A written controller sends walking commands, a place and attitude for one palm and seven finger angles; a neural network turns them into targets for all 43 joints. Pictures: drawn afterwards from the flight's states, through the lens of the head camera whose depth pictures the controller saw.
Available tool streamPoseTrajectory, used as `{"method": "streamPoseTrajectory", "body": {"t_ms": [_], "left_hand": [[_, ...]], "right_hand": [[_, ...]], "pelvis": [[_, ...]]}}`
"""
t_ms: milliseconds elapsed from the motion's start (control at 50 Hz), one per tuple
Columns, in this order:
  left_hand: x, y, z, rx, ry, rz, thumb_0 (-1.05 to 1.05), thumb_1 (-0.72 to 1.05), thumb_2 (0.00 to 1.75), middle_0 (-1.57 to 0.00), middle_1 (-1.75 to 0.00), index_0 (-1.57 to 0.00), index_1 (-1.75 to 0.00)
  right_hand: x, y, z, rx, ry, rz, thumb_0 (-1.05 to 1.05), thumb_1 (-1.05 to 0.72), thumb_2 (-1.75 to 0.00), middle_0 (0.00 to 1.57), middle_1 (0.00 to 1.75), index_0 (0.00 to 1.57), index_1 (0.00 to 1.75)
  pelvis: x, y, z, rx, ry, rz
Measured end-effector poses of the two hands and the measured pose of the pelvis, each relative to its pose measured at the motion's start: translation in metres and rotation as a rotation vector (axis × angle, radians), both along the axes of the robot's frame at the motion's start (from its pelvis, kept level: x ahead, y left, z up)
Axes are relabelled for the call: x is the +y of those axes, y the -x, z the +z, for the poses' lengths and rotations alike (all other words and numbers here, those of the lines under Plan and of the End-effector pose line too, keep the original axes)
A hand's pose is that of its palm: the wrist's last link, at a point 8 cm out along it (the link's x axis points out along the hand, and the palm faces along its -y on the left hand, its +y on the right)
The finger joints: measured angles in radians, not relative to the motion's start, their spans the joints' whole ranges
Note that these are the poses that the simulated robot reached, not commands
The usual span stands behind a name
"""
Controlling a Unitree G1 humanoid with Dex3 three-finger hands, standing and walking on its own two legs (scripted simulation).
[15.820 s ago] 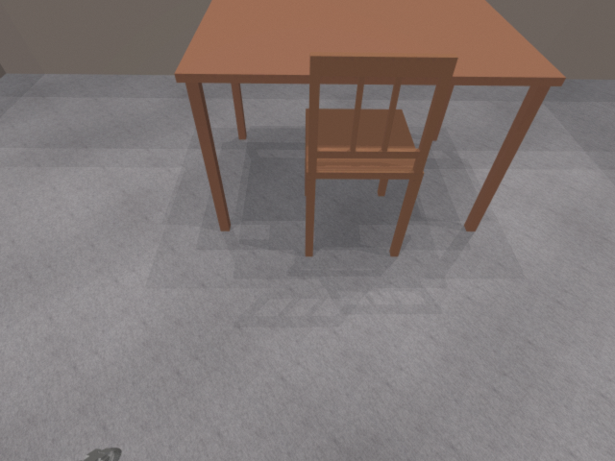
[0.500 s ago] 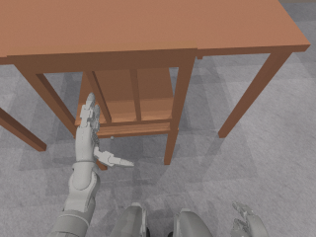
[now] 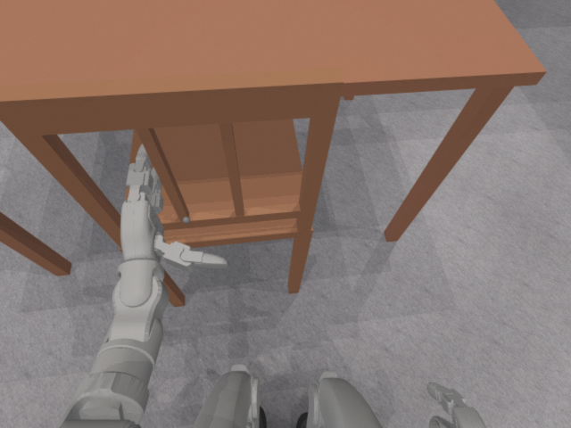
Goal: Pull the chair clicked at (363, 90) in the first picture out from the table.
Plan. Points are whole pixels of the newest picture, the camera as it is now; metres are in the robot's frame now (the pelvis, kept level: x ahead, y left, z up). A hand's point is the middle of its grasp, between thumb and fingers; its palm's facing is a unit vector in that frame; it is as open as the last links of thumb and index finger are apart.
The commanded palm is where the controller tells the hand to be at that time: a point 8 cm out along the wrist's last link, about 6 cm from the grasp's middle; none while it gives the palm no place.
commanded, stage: push the fingers through the gap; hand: left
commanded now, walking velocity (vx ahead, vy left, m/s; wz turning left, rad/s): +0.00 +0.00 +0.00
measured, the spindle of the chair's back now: (167, 179) +0.47 +0.19 +0.01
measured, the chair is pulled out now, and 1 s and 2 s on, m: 0.00 0.00 0.01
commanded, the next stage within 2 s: hook a spindle and tug to test in 0.84 s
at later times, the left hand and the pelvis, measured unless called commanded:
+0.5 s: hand (188, 189) +0.44 +0.15 +0.02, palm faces +0.16 -0.99 -0.02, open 16.9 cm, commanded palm +0.41 +0.20 +0.02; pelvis +0.00 +0.00 +0.00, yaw -1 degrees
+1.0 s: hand (188, 188) +0.45 +0.16 +0.02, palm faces +0.15 -0.99 -0.01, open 16.9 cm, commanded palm +0.41 +0.19 +0.02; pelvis +0.00 +0.01 +0.00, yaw -1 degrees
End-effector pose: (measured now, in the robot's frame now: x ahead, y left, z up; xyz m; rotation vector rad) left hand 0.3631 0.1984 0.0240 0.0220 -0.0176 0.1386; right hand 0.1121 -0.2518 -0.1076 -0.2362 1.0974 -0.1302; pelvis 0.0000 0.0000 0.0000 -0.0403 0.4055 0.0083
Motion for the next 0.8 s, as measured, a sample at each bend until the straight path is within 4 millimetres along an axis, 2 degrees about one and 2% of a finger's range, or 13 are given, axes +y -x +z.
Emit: {"method": "streamPoseTrajectory", "body": {"t_ms": [500, 640, 800], "left_hand": [[0.004, -0.05, 0.001, -0.006, -0.002, 0.019, -0.01, -0.5, 0.3, -0.06, -0.08, -0.06, -0.08], [0.006, -0.052, -0.004, 0.019, 0.006, 0.022, -0.01, -0.5, 0.3, -0.06, -0.08, -0.06, -0.08], [0.012, -0.054, -0.005, -0.002, 0.008, 0.028, -0.01, -0.5, 0.3, -0.06, -0.08, -0.06, -0.08]], "right_hand": [[-0.001, 0.043, -0.006, 0.123, 0.004, -0.06, 0.01, -0.91, -0.9, 0.2, 0.3, 0.2, 0.3], [0.0, 0.052, -0.004, 0.151, 0.0, -0.075, 0.01, -0.91, -0.9, 0.2, 0.3, 0.2, 0.3], [0.0, 0.052, -0.004, 0.16, 0.011, -0.078, 0.01, -0.91, -0.9, 0.2, 0.3, 0.2, 0.3]], "pelvis": [[0.004, 0.0, -0.002, 0.032, 0.006, -0.009], [0.005, -0.001, -0.001, 0.035, 0.006, -0.014], [0.007, -0.002, -0.002, 0.041, 0.012, -0.013]]}}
